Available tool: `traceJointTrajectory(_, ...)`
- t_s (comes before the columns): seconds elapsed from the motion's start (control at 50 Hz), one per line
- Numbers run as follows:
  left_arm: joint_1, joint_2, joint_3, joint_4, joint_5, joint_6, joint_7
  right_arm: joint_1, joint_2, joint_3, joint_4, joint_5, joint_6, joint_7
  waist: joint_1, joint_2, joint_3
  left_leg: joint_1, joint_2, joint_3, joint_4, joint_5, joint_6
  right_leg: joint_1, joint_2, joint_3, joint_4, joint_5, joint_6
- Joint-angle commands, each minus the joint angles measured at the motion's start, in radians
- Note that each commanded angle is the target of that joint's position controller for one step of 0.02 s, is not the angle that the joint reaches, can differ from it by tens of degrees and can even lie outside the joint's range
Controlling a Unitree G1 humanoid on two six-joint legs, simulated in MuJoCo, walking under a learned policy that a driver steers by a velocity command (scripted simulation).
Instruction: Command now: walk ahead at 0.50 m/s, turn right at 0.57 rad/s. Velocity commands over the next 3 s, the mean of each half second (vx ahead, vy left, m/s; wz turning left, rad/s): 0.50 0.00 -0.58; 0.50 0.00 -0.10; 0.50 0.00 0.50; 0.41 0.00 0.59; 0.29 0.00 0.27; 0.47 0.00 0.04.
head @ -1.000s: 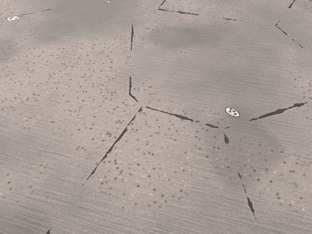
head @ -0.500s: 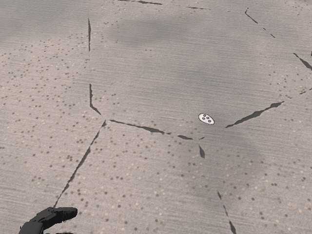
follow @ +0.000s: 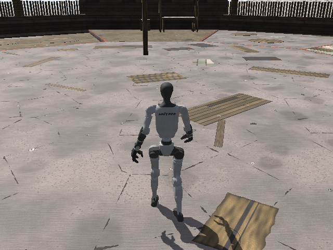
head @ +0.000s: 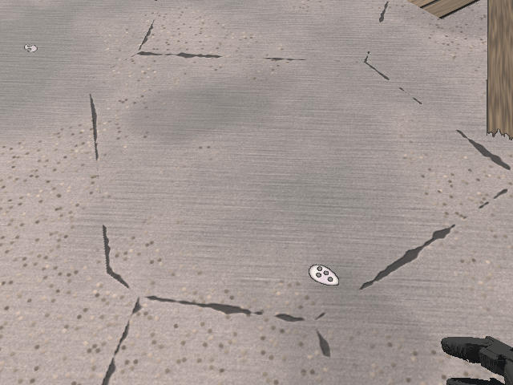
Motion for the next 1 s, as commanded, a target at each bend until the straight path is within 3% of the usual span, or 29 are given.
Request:
traceJointTrajectory(0.02,0.071,-0.005,-0.018,-0.123,-0.016,-0.024,-0.004,0.37,-0.299,-0.095,0.025,-0.016,0.002,-0.013,-0.137,0.309,-0.343,0.836,0.433,-0.629,-0.079,-0.32,0.271,-0.578,0.013,-0.063,0.591,-0.127,0.016)
traceJointTrajectory(0.04,0.072,0.1,-0.002,-0.103,-0.028,-0.025,0.001,0.345,-0.204,-0.075,0.012,0.006,0.008,-0.006,-0.151,0.232,-0.28,0.801,0.444,-0.699,-0.118,-0.48,0.254,-0.7,-0.079,-0.041,0.729,-0.126,0.027)
traceJointTrajectory(0.06,-0.027,0.152,0.014,-0.112,-0.023,-0.02,0.001,0.301,-0.138,-0.058,-0.003,0.006,0.015,-0.009,-0.175,0.134,-0.157,0.686,0.398,-0.534,-0.131,-0.436,0.21,-0.729,-0.113,-0.055,0.764,-0.03,0.035)
traceJointTrajectory(0.08,-0.079,0.144,0.016,-0.12,-0.014,-0.015,0.003,0.251,-0.123,-0.05,-0.009,-0.003,0.02,-0.009,-0.159,0.064,-0.082,0.563,0.352,-0.401,-0.152,-0.297,0.185,-0.696,-0.146,-0.085,0.749,0.046,0.045)
traceJointTrajectory(0.1,-0.115,0.13,0.019,-0.135,-0.003,-0.016,0.0,0.22,-0.106,-0.045,-0.002,-0.009,0.025,-0.009,-0.142,0.06,-0.028,0.475,0.318,-0.319,-0.177,-0.195,0.18,-0.68,-0.172,-0.089,0.706,0.097,0.049)
traceJointTrajectory(0.12,-0.117,0.111,0.02,-0.141,-0.007,-0.011,-0.007,0.206,-0.091,-0.039,0.002,-0.015,0.024,-0.011,-0.121,0.08,-0.008,0.413,0.286,-0.241,-0.204,-0.133,0.168,-0.639,-0.197,-0.095,0.68,0.125,0.048)
traceJointTrajectory(0.16,-0.118,0.065,0.012,-0.156,-0.015,0.001,-0.015,0.206,-0.094,-0.044,0.019,-0.008,0.018,-0.01,-0.108,0.102,0.005,0.36,0.267,-0.147,-0.248,-0.066,0.18,-0.62,-0.216,-0.126,0.645,0.15,0.053)
traceJointTrajectory(0.2,-0.152,0.048,0.007,-0.182,-0.009,0.008,-0.018,0.21,-0.119,-0.053,0.034,-0.002,0.013,-0.009,-0.105,0.082,0.02,0.348,0.275,-0.081,-0.278,0.008,0.198,-0.649,-0.228,-0.133,0.586,0.196,0.064)
traceJointTrajectory(0.26,-0.204,0.04,0.001,-0.208,-0.008,0.004,-0.029,0.213,-0.148,-0.062,0.046,-0.002,0.017,-0.012,-0.114,0.061,0.026,0.367,0.268,0.025,-0.292,0.1,0.197,-0.654,-0.231,-0.148,0.435,0.335,0.069)
traceJointTrajectory(0.32,-0.304,0.026,-0.008,-0.237,-0.006,-0.006,-0.049,0.234,-0.169,-0.065,0.058,0.003,0.027,-0.017,-0.15,0.048,0.049,0.377,0.25,0.125,-0.292,0.125,0.174,-0.605,-0.214,-0.202,0.261,0.47,0.055)
traceJointTrajectory(0.4,-0.405,0.032,-0.009,-0.289,-0.01,-0.006,-0.073,0.293,-0.206,-0.074,0.084,0.021,0.048,-0.02,-0.17,0.045,0.08,0.477,0.288,0.181,-0.259,0.183,0.149,-0.594,-0.192,-0.252,0.14,0.435,0.019)
traceJointTrajectory(0.46,-0.357,0.082,0.016,-0.3,-0.002,0.003,-0.078,0.293,-0.251,-0.088,0.082,0.032,0.068,-0.028,-0.109,0.086,0.02,0.535,0.296,0.237,-0.082,0.6,0.12,-0.449,-0.109,-0.326,0.111,0.284,-0.04)
traceJointTrajectory(0.48,-0.251,0.119,0.037,-0.277,-0.002,0.007,-0.075,0.288,-0.261,-0.091,0.079,0.034,0.077,-0.032,-0.043,0.086,-0.041,0.517,0.282,0.259,0.074,0.715,0.106,-0.305,-0.066,-0.347,0.086,0.268,-0.069)
traceJointTrajectory(0.5,-0.077,0.172,0.07,-0.229,-0.005,0.014,-0.062,0.283,-0.241,-0.082,0.072,0.033,0.079,-0.036,0.048,0.056,-0.128,0.393,0.247,0.282,0.3,0.663,0.073,-0.041,-0.037,-0.332,0.032,0.326,-0.109)
traceJointTrajectory(0.52,0.04,0.257,0.092,-0.202,-0.013,0.025,-0.038,0.328,-0.148,-0.049,0.049,-0.014,0.072,-0.033,0.052,-0.141,-0.221,0.096,0.18,0.281,0.634,0.041,0.03,0.27,-0.233,-0.038,0.042,0.374,-0.177)
traceJointTrajectory(0.54,-0.019,0.316,0.087,-0.242,-0.015,0.009,-0.043,0.369,-0.082,-0.019,-0.013,-0.015,0.04,-0.017,-0.04,-0.309,-0.373,-0.262,-0.022,0.101,0.941,-0.584,-0.009,0.511,-0.441,0.56,-0.143,0.111,-0.38)
traceJointTrajectory(0.56,-0.005,0.221,0.062,-0.246,-0.007,-0.005,-0.052,0.246,-0.187,-0.042,-0.022,0.022,0.008,-0.003,0.039,-0.145,-0.351,-0.371,0.033,-0.038,0.981,-0.522,0.01,0.481,-0.434,0.544,-0.225,0.047,-0.327)
traceJointTrajectory(0.58,-0.037,0.187,0.05,-0.235,0.001,-0.017,-0.053,0.182,-0.191,-0.042,-0.049,0.045,-0.006,0.002,0.022,-0.113,-0.205,-0.404,0.067,-0.019,0.928,-0.431,0.029,0.353,-0.4,0.404,-0.233,0.107,-0.287)
traceJointTrajectory(0.6,-0.102,0.166,0.041,-0.237,0.001,-0.025,-0.053,0.183,-0.173,-0.037,-0.041,0.028,-0.009,-0.006,-0.032,-0.009,-0.116,-0.348,0.109,-0.018,0.835,-0.355,0.026,0.188,-0.356,0.293,-0.237,0.226,-0.255)
traceJointTrajectory(0.62,-0.166,0.122,0.027,-0.242,0.008,-0.027,-0.049,0.212,-0.175,-0.041,-0.019,0.009,0.0,-0.011,-0.074,-0.012,-0.086,-0.275,0.148,-0.014,0.753,-0.307,0.016,0.077,-0.328,0.189,-0.244,0.346,-0.232)
traceJointTrajectory(0.64,-0.198,0.101,0.017,-0.251,0.02,-0.03,-0.045,0.247,-0.172,-0.042,-0.004,0.008,0.014,-0.007,-0.102,-0.045,-0.072,-0.208,0.169,-0.011,0.726,-0.276,0.008,-0.002,-0.308,0.136,-0.267,0.425,-0.224)
traceJointTrajectory(0.66,-0.209,0.094,0.015,-0.243,0.022,-0.035,-0.043,0.269,-0.16,-0.041,0.009,0.006,0.027,-0.006,-0.112,-0.055,-0.07,-0.176,0.173,0.002,0.704,-0.258,-0.004,-0.045,-0.3,0.101,-0.287,0.49,-0.226)
traceJointTrajectory(0.74,-0.163,0.121,0.017,-0.183,0.023,-0.055,-0.032,0.205,-0.113,-0.027,0.0,0.004,0.057,-0.01,-0.093,-0.051,-0.009,-0.221,0.18,0.022,0.554,-0.085,-0.04,-0.104,-0.28,-0.058,-0.348,0.594,-0.21)
traceJointTrajectory(0.8,-0.148,0.118,0.012,-0.153,0.026,-0.057,-0.024,0.139,-0.097,-0.021,-0.009,0.012,0.051,0.0,-0.06,-0.054,0.023,-0.214,0.159,0.032,0.366,0.125,-0.026,-0.088,-0.246,-0.157,-0.371,0.534,-0.157)
traceJointTrajectory(0.84,-0.128,0.131,0.013,-0.13,0.026,-0.061,-0.023,0.083,-0.083,-0.014,-0.025,0.02,0.046,0.009,-0.031,-0.056,0.048,-0.196,0.135,0.045,0.266,0.204,-0.013,-0.069,-0.259,-0.188,-0.392,0.488,-0.14)
traceJointTrajectory(0.94,-0.074,0.141,0.022,-0.067,0.018,-0.046,-0.021,-0.007,-0.078,-0.01,-0.08,0.025,0.042,0.041,0.005,-0.038,0.092,-0.297,0.094,0.041,0.144,0.117,0.036,0.145,-0.336,-0.228,-0.342,0.57,-0.127)
traceJointTrajectory(0.98,-0.078,0.15,0.026,-0.059,0.013,-0.031,-0.013,-0.005,-0.08,-0.011,-0.099,0.021,0.041,0.056,-0.01,-0.051,0.075,-0.29,0.069,0.071,0.125,0.015,0.065,0.214,-0.356,-0.246,-0.274,0.743,-0.108)
traceJointTrajectory(1.0,-0.093,0.163,0.029,-0.062,0.013,-0.024,-0.007,0.024,-0.092,-0.017,-0.101,0.018,0.043,0.059,-0.033,-0.07,0.045,-0.234,0.04,0.103,0.124,-0.042,0.083,0.227,-0.352,-0.264,-0.213,0.923,-0.093)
